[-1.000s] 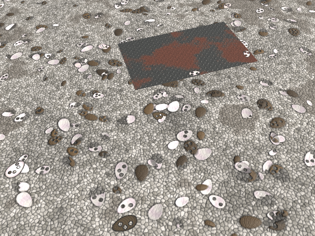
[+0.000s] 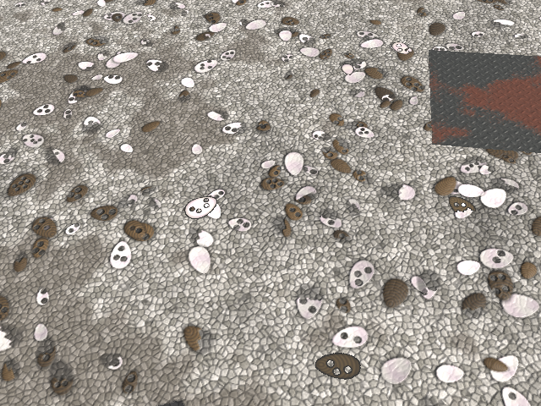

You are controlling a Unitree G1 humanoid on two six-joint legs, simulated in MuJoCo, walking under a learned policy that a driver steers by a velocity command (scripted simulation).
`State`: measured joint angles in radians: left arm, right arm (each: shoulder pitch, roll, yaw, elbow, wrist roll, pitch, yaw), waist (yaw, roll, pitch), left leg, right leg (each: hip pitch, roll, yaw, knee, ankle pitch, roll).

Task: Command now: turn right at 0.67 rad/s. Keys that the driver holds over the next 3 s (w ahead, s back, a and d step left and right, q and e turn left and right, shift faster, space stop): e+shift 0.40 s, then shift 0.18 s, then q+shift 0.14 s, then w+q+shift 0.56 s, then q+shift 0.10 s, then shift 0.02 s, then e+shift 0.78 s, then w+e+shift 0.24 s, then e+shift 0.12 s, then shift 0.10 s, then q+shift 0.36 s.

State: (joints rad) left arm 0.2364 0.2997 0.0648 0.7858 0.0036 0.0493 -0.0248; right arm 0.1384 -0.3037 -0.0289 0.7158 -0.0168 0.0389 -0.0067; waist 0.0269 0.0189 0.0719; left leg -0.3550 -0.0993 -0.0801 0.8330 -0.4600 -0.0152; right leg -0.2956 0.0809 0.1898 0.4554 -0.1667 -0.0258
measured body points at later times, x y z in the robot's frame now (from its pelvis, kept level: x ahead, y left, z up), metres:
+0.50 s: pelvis +0.02 +0.03 +0.00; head +0.06 +0.03 +0.45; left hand +0.27 +0.21 -0.12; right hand -0.02 -0.26 -0.11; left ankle +0.03 +0.13 -0.74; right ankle -0.03 -0.08 -0.70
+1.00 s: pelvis +0.06 -0.01 +0.00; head +0.07 -0.01 +0.45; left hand +0.21 +0.24 -0.12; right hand +0.04 -0.31 -0.12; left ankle +0.15 +0.11 -0.66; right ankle -0.03 -0.07 -0.74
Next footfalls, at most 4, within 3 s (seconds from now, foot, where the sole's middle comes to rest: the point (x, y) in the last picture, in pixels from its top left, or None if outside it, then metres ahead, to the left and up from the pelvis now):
0.16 left None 0.07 0.11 -0.78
0.60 right None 0.00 -0.09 -0.78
1.28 left None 0.41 0.11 -0.78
1.74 right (267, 302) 0.71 0.09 -0.78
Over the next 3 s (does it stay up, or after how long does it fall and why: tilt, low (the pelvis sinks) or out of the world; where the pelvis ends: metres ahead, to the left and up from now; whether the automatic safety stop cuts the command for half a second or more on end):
stays up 0.79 0.07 0.00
